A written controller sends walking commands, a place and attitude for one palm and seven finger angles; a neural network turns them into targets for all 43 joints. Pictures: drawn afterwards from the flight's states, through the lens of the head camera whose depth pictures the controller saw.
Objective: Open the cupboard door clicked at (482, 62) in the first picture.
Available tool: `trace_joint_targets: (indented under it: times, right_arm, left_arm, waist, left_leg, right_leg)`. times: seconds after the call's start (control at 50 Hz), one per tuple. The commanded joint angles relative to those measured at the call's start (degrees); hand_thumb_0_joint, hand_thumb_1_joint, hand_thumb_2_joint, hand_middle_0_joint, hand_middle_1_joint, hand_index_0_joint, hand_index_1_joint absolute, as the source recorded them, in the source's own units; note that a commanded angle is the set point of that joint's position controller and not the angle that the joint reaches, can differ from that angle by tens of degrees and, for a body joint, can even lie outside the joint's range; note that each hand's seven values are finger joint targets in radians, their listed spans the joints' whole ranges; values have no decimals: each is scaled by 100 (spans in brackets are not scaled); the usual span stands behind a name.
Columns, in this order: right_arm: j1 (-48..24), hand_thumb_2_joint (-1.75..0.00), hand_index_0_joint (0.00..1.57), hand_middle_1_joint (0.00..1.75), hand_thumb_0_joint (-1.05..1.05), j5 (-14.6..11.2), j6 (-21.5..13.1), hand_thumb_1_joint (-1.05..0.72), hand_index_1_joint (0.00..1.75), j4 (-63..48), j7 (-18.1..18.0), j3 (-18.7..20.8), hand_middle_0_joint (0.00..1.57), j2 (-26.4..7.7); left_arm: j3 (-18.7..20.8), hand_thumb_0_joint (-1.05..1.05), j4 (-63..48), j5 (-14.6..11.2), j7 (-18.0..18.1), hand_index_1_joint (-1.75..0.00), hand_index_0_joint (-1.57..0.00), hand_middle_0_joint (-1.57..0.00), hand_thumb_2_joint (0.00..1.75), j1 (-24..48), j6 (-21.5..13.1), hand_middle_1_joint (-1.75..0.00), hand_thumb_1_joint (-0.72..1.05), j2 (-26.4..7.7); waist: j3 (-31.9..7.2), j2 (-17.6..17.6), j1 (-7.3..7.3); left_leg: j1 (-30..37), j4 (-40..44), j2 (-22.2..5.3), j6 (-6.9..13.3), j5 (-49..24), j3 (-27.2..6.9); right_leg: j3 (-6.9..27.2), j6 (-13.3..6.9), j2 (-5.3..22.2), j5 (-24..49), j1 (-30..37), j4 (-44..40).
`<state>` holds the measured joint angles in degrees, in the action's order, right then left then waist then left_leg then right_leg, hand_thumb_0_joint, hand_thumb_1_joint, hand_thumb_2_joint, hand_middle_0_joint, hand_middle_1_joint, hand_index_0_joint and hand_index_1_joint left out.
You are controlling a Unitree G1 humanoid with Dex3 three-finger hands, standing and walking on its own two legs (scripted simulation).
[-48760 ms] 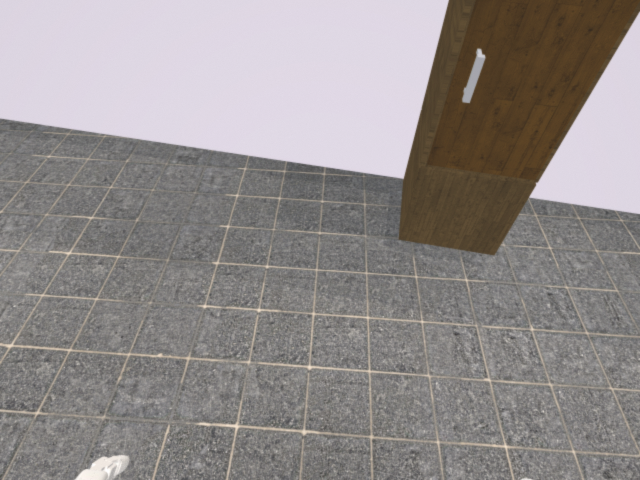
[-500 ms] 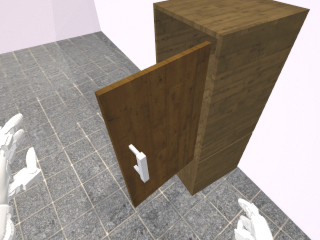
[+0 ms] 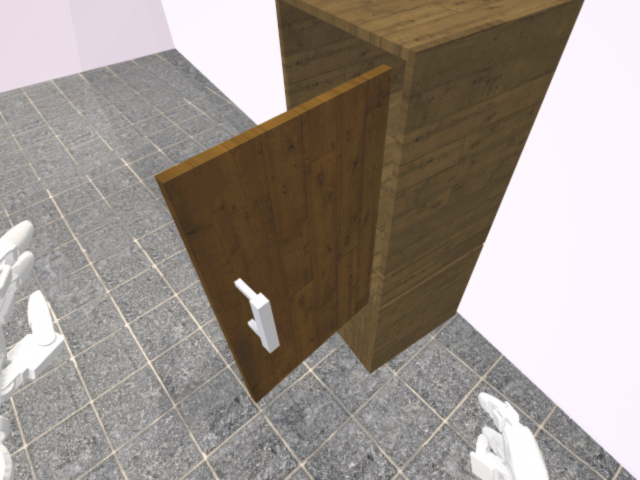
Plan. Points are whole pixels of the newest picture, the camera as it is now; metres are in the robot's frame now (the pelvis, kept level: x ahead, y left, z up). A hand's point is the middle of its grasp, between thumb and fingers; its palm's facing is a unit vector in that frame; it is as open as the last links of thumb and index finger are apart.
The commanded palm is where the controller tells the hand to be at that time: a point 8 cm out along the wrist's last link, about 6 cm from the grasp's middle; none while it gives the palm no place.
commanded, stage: step back with the hand held close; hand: left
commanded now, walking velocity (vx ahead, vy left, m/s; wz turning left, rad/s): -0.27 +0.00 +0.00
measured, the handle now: (257, 316) +0.34 +0.14 -0.02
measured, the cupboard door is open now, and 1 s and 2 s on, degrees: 100 100 100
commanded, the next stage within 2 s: stop stepping back and stand still in 1.00 s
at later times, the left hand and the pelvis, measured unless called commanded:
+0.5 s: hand out of the picture +0.12 +0.30 +0.15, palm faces +0.43 -0.75 -0.50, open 7.4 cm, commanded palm +0.05 +0.33 +0.17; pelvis -0.08 +0.03 -0.01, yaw +2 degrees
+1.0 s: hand out of the picture +0.03 +0.30 +0.16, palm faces +0.45 -0.79 -0.42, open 7.4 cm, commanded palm -0.03 +0.33 +0.17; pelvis -0.18 +0.03 +0.00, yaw -1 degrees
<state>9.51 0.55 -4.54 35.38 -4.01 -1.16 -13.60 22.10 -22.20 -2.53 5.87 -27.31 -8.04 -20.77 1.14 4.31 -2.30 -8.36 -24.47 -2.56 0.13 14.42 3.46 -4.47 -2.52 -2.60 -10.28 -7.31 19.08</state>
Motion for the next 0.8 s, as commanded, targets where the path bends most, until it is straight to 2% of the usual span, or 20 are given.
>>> trace_joint_targets:
  times: [0.0, 0.02, 0.1, 0.12, 0.2, 0.22, 0.3, 0.38, 0.46, 0.5, 0.54, 0.58, 0.6, 0.62, 0.66, 0.7, 0.72, 0.74, 0.76, 0.78]
  right_arm:
    - [-545, -90, 20, 30, 0, -40, -132, -90, 30, -1011, -79, 338, 20, -678]
    - [-561, -90, 20, 30, 0, -45, -100, -90, 30, -1030, -95, 340, 20, -666]
    - [-548, -90, 20, 30, 0, -80, 60, -90, 30, -1226, -116, 403, 20, -643]
    - [-582, -90, 20, 30, 0, -86, 82, -90, 30, -1235, -129, 415, 20, -655]
    - [-529, -90, 20, 30, 0, -103, 140, -90, 30, -1301, -147, 436, 20, -632]
    - [-565, -90, 20, 30, 0, -94, 133, -90, 30, -1301, -151, 441, 20, -658]
    - [-491, -90, 20, 30, 0, -83, 77, -90, 30, -1325, -142, 417, 20, -721]
    - [-391, -90, 20, 30, 0, -51, -21, -90, 30, -1383, -159, 420, 20, -782]
    - [-289, -90, 20, 30, 0, 95, -140, -90, 30, -1355, -226, 475, 20, -804]
    - [-273, -90, 20, 30, 0, 87, -219, -90, 30, -1344, -195, 491, 20, -755]
    - [-224, -90, 20, 30, 0, 9, -283, -90, 30, -1326, -145, 492, 20, -648]
    - [-144, -90, 20, 30, 0, -42, -319, -90, 30, -1174, -66, 476, 20, -559]
    - [-80, -90, 20, 30, 0, -58, -315, -90, 30, -1043, -36, 489, 20, -539]
    - [-83, -90, 20, 30, 0, -35, -305, -90, 30, -961, -23, 491, 20, -512]
    - [-194, -90, 20, 30, 0, -30, -305, -90, 30, -918, -31, 429, 20, -467]
    - [-327, -90, 20, 30, 0, -39, -312, -90, 30, -882, -89, 387, 20, -560]
    - [-511, -90, 20, 30, 0, -18, -335, -90, 30, -913, -146, 412, 20, -680]
    - [-494, -90, 20, 30, 0, -13, -376, -90, 30, -945, -153, 400, 20, -692]
    - [-444, -90, 20, 30, 0, 20, -441, -90, 30, -907, -133, 451, 20, -621]
    - [-411, -90, 20, 30, 0, 71, -482, -90, 30, -938, -108, 479, 20, -632]
  left_arm:
    - [623, 0, -1255, 10, 133, -30, -20, -20, 90, -83, -426, -30, 90, -1120]
    - [682, 0, -1269, 0, 155, -30, -20, -20, 90, -228, -416, -30, 90, -1162]
    - [927, 0, -1636, -22, 217, -30, -20, -20, 90, -457, -413, -30, 90, -1384]
    - [996, 0, -1694, -18, 239, -30, -20, -20, 90, -477, -405, -30, 90, -1464]
    - [994, 0, -1679, -31, 287, -30, -20, -20, 90, -616, -411, -30, 90, -1407]
    - [983, 0, -1688, -15, 293, -30, -20, -20, 90, -592, -412, -30, 90, -1409]
    - [850, 0, -1646, 55, 336, -30, -20, -20, 90, -472, -459, -30, 90, -1280]
    - [846, 0, -1694, 205, 393, -30, -20, -20, 90, -296, -562, -30, 90, -1193]
    - [914, 0, -1807, 437, 488, -30, -20, -20, 90, 28, -629, -30, 90, -1120]
    - [963, 0, -1868, 464, 479, -30, -20, -20, 90, 53, -685, -30, 90, -1145]
    - [975, 0, -1902, 339, 443, -30, -20, -20, 90, 11, -741, -30, 90, -1253]
    - [956, 0, -1970, 167, 410, -30, -20, -20, 90, -93, -826, -30, 90, -1340]
    - [850, 0, -2044, 138, 414, -30, -20, -20, 90, 8, -827, -30, 90, -1307]
    - [758, 0, -2090, 136, 429, -30, -20, -20, 90, 95, -822, -30, 90, -1237]
    - [806, 0, -2057, 154, 457, -30, -20, -20, 90, 164, -791, -30, 90, -1364]
    - [877, 0, -2013, 126, 454, -30, -20, -20, 90, 209, -772, -30, 90, -1422]
    - [872, 0, -2024, 145, 444, -30, -20, -20, 90, 249, -785, -30, 90, -1401]
    - [1011, 0, -2041, 188, 457, -30, -20, -20, 90, 235, -823, -30, 90, -1443]
    - [1123, 0, -1843, 195, 421, -30, -20, -20, 90, 82, -887, -30, 90, -1434]
    - [1158, 0, -1803, 221, 400, -30, -20, -20, 90, 88, -889, -30, 90, -1405]
  waist:
    - [-940, -182, 146]
    - [-1023, -90, 137]
    - [-1363, -401, 135]
    - [-1436, -244, 120]
    - [-1189, -308, 144]
    - [-1140, -123, 128]
    - [-646, 42, 150]
    - [-345, 174, 168]
    - [-264, 558, 178]
    - [-297, 623, 194]
    - [-400, -222, 253]
    - [-571, -897, 342]
    - [-743, -1232, 347]
    - [-822, -1228, 351]
    - [-695, -1326, 341]
    - [-389, -450, 312]
    - [-262, 501, 243]
    - [-423, 1030, 167]
    - [-795, 1203, 172]
    - [-686, 1216, 196]
  left_leg:
    - [117, 72, -30, 140, -1359, -204]
    - [89, 69, -48, 137, -1618, -235]
    - [-27, -31, -139, 101, -2282, -270]
    - [-76, -56, -130, 95, -2371, -280]
    - [-362, 35, -197, 109, -1978, -329]
    - [-461, 89, -192, 123, -1840, -370]
    - [-1293, 506, -346, 260, -280, -570]
    - [-2561, 1063, -598, 489, 1729, -940]
    - [-3690, 1535, -1006, 696, 2882, -1361]
    - [-3820, 1303, -1020, 774, 2865, -1371]
    - [-2794, 383, -471, 512, 2022, -942]
    - [-1032, -1085, 135, 155, 814, -402]
    - [-496, -1761, 294, 35, 605, -327]
    - [-293, -2115, 334, 0, 566, -341]
    - [-290, -1625, 264, 30, 472, -352]
    - [-490, -145, 0, 135, -17, -647]
    - [-1016, 495, -472, 272, -148, -1175]
    - [-1830, 966, -1090, 492, -105, -1670]
    - [-2426, 1606, -1568, 766, 1234, -2067]
    - [-2963, 2011, -1839, 981, 2260, -2376]
  right_leg:
    - [822, 155, 788, 1941, -34, -76]
    - [757, 153, 772, 2166, 45, 33]
    - [689, 177, 707, 2825, 223, 447]
    - [696, 157, 722, 2922, 267, 514]
    - [734, 190, 665, 2430, 37, 582]
    - [728, 185, 650, 2234, 9, 575]
    - [724, 246, 479, 716, -53, 608]
    - [666, 302, 282, -26, 464, 1110]
    - [495, 374, -46, -35, 1174, 2191]
    - [574, 347, -67, 59, 1234, 2328]
    - [1179, 118, 290, 245, 251, 1279]
    - [2234, -292, 1106, 46, -1499, 37]
    - [2449, -491, 1442, -88, -1951, -265]
    - [2506, -606, 1629, 18, -2137, -351]
    - [2103, -446, 1519, 299, -2096, -207]
    - [1410, 35, 751, 66, -1956, 456]
    - [1046, 228, 263, -121, -1590, 1059]
    - [697, 335, -56, -191, -719, 2004]
    - [705, 347, -223, -989, 11, 3143]
    - [794, 364, -309, -1291, 148, 4144]
